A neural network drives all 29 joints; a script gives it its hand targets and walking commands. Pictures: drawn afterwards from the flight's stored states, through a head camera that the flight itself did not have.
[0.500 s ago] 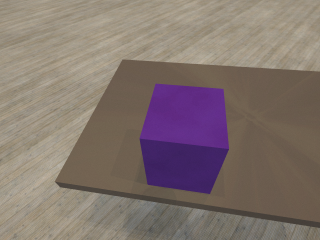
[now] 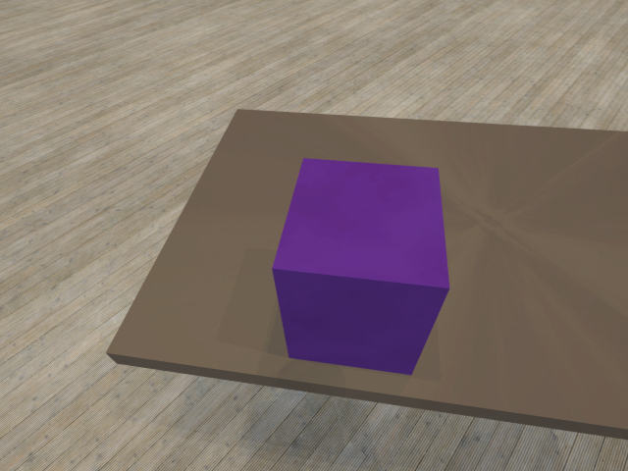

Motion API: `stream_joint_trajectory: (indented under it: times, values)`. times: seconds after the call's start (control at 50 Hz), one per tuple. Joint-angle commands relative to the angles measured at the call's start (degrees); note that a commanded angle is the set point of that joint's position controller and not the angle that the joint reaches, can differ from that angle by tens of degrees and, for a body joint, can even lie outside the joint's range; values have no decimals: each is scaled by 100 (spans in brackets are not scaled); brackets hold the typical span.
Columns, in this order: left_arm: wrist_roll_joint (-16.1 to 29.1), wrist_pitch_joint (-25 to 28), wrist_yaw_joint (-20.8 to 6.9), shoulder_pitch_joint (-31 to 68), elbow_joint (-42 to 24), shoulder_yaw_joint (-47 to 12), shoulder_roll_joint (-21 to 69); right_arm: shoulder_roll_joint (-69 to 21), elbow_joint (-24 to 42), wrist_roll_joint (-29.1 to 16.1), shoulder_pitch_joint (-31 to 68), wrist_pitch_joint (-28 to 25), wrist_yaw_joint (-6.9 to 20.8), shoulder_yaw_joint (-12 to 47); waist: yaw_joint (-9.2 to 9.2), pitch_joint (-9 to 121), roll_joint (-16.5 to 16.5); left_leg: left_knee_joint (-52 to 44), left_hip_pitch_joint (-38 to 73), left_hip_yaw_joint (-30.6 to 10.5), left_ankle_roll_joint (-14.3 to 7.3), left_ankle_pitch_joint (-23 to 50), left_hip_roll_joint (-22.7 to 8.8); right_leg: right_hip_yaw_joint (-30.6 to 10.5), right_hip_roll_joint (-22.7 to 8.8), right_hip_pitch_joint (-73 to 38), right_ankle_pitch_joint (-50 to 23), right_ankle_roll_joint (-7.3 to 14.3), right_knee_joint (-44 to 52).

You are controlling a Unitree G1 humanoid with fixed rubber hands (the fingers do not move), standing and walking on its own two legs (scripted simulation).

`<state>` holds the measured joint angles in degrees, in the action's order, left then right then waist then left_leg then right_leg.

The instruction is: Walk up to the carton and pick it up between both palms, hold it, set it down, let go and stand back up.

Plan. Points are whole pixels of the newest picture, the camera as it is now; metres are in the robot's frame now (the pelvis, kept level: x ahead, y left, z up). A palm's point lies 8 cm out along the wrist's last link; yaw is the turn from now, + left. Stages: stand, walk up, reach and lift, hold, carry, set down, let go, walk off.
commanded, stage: stand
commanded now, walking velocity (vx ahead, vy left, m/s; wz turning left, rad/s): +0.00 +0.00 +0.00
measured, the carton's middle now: (358, 269) +0.41 -0.04 +0.00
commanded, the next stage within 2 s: none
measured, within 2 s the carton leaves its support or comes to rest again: neither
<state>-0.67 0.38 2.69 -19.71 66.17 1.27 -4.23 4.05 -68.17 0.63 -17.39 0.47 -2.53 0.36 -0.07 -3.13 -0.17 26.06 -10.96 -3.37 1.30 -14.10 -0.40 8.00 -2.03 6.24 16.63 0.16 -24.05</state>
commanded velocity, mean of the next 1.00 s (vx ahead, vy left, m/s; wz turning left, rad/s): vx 0.00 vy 0.00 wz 0.00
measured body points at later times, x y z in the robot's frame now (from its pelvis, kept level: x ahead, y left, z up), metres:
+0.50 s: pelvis +0.01 +0.00 +0.00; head +0.02 +0.00 +0.45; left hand -0.03 +0.20 -0.16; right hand -0.01 -0.20 -0.17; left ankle +0.00 +0.13 -0.74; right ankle -0.04 -0.11 -0.74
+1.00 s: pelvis +0.01 -0.01 +0.00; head +0.02 -0.01 +0.45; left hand -0.04 +0.19 -0.16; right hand +0.00 -0.21 -0.17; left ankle +0.00 +0.13 -0.74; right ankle -0.04 -0.11 -0.74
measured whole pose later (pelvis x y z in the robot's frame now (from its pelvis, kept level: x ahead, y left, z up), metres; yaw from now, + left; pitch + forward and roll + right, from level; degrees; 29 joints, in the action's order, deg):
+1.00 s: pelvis +0.01 -0.01 +0.00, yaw +0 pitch -2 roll +0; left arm -0.6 1.1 2.4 -19.6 67.0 1.4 -5.5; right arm 6.3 -68.4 0.1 -15.5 -0.2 -2.7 0.2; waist -0.9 -2.5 -0.7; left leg 25.8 -9.5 -3.3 2.0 -14.8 -1.1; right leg 8.5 -1.6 4.5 17.5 0.6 -23.7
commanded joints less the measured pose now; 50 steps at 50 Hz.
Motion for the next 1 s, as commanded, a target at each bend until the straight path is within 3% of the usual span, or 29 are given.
stream_joint_trajectory:
  times: [0.0, 0.04, 0.06, 0.08, 0.16, 0.22, 0.24, 0.26, 0.3, 0.34, 0.36, 0.38, 0.4, 0.44, 0.46, 0.48, 0.56, 0.62, 0.64, 0.66, 0.7, 0.72, 0.76, 0.82, 0.88, 0.9, 0.94, 0.96, 0.98]
  values:
    - [-43, 109, 12, -616, -43, 89, -552, 307, -74, 15, -544, -91, 9, -71, 29, -339, -223, -386, -334, -184, -144, 1194, -350, -515, -492, 40, -806, 203, 553]
    - [-77, 122, -8, -553, -32, 181, -856, 611, 61, -9, -394, -123, 12, -113, -42, -79, 39, -386, -171, -74, -142, 1206, -369, -485, -542, -89, -1050, 195, 640]
    - [-4, 104, -1, -532, -80, 156, -720, 212, 2, -35, -557, -124, 1, -54, 35, -257, -191, -438, -240, -117, -105, 1291, -349, -553, -548, 27, -1074, 232, 566]
    - [66, 87, 24, -749, -3, 108, -242, 143, 6, -2, -415, -124, -21, -6, -99, -187, -208, -348, -413, -107, -152, 1466, -395, -433, -477, -303, -1198, 126, 487]
    - [-7, 97, 70, -587, 32, 84, -355, 541, 189, -27, -192, -138, 4, -129, -3, -78, 148, -332, -338, -188, -155, 1193, -354, -504, -529, -172, -1038, 227, 554]
    - [-24, 48, -12, -562, -15, 180, -761, -10, 7, 83, -404, -128, -2, 33, -38, -374, -63, -416, -329, -204, -143, 1234, -385, -440, -490, 83, -1048, 171, 513]
    - [-4, 38, 12, -607, -16, 127, -357, 252, 35, 77, -336, -78, -45, -45, -40, -452, -418, -466, -346, -168, -175, 1298, -402, -455, -545, 195, -926, 185, 512]
    - [8, 19, 27, -830, 119, 90, -476, 275, -17, 19, -485, -89, -74, -71, -64, -336, 145, -366, -187, -217, -191, 1377, -468, -379, -398, 213, -867, 106, 625]
    - [-38, 50, 19, -331, -59, 69, -418, 733, 64, -9, -352, -73, -30, -156, 115, -432, 94, -390, -315, -92, -175, 1282, -359, -499, -487, 324, -761, 138, 572]
    - [2, 71, 18, -721, 117, 78, -603, 656, 105, 0, -518, -96, -9, -128, 20, -226, -340, -446, -73, -172, -107, 1358, -370, -394, -492, 276, -949, 155, 430]
    - [5, 81, 51, -428, 19, 135, -599, 384, 34, 7, -455, -132, -33, -76, 70, -178, -133, -292, -226, -226, -198, 1703, -446, -338, -449, 67, -1194, 141, 388]
    - [-53, 115, 53, -574, -13, 55, -533, 608, 67, -35, -357, -91, 2, -143, -35, -140, -365, -279, -571, -219, -206, 1622, -460, -381, -523, -270, -1210, 150, 430]
    - [-25, 86, 44, -582, 12, 172, -875, 620, 89, -13, -483, -148, -54, -116, 37, -171, 87, -293, -376, -154, -150, 1375, -373, -389, -517, -37, -1156, 139, 529]
    - [-30, 39, 18, -603, 26, 160, -852, 857, 192, -16, -93, -160, -28, -167, -132, -12, -8, -532, -361, -177, -121, 1354, -382, -403, -481, -138, -1213, 188, 487]
    - [8, 55, 10, -349, -22, 153, -743, 862, 187, -47, -148, -179, -58, -173, -28, -296, 182, -437, -537, -165, -194, 1455, -399, -414, -542, -208, -1386, 171, 518]
    - [13, 90, 20, -561, -16, 117, -612, 761, -8, -71, -466, -184, -57, -149, -48, 44, -193, -344, -392, -27, -129, 1478, -338, -401, -584, -428, -1363, 227, 463]
    - [10, 112, -18, -708, 124, 140, -718, 733, 44, -39, -391, -138, -59, -138, -56, -96, 106, -337, -24, -220, -216, 1673, -445, -446, -510, 11, -1485, 193, 441]
    - [-60, 115, -16, -689, 100, 113, -719, 882, -9, 18, -256, -111, -40, -161, -150, -393, -267, -295, -423, -82, -181, 1641, -426, -467, -593, -187, -1871, 169, 464]
    - [-33, 98, -4, -572, 93, 96, -611, 530, -17, 26, -283, -86, -42, -54, -39, -343, -297, -369, -474, -87, -133, 1418, -381, -381, -607, -331, -1687, 153, 448]
    - [8, 73, -25, -482, -5, 99, -554, 357, 38, -27, -263, -85, -47, 18, -2, -270, 130, -339, -282, -102, -98, 1354, -414, -449, -547, 55, -1458, 165, 560]
    - [4, 85, 30, -608, 121, 63, -635, 636, 53, -76, -365, -86, -30, -94, 36, -88, -1, -418, -80, -80, -70, 1326, -383, -353, -559, -128, -1294, 101, 571]
    - [-27, 91, -7, -290, 2, 93, -533, 827, 29, -44, -105, -104, -76, -88, -90, -254, 256, -374, -102, -152, -109, 1575, -436, -384, -505, 49, -1318, 133, 589]
    - [30, 104, -23, -632, 99, 132, -679, 514, -72, -17, -520, -107, -61, -34, -15, -44, -171, -373, 91, -110, -104, 1625, -406, -362, -469, -33, -1247, 167, 492]
    - [-2, 130, -22, -896, 179, 112, -772, 615, -10, 43, -208, -85, -54, -50, -210, -543, -198, -363, -378, -81, -152, 1593, -467, -378, -522, -81, -1512, 99, 479]
    - [-22, 97, -27, -677, 119, 83, -514, 730, 57, -79, -355, -132, -70, -86, -31, -152, 102, -340, -196, -96, -123, 1546, -421, -421, -482, -256, -1554, 131, 462]
    - [7, 72, -28, -831, 99, 36, -292, 477, -63, -96, -509, -114, -45, -22, -155, -129, 323, -300, -185, -107, -144, 1455, -390, -425, -498, -333, -1651, 100, 435]
    - [22, 71, 30, -794, 108, 52, -383, 381, 24, -34, -388, -90, -12, -42, 34, -114, -151, -186, 53, 22, -61, 1627, -348, -357, -478, -77, -1648, 102, 415]
    - [11, 133, 46, -681, 76, 51, -528, 579, -45, -17, -337, -38, -49, -34, -63, -251, 117, -255, -226, -53, -101, 1592, -408, -442, -575, -23, -2054, 108, 454]
    - [53, 154, 25, -563, 37, 47, -480, 372, -44, -7, -384, -35, -59, -14, 61, -329, 172, -293, -114, -77, -121, 1395, -408, -464, -571, 83, -1786, 157, 587]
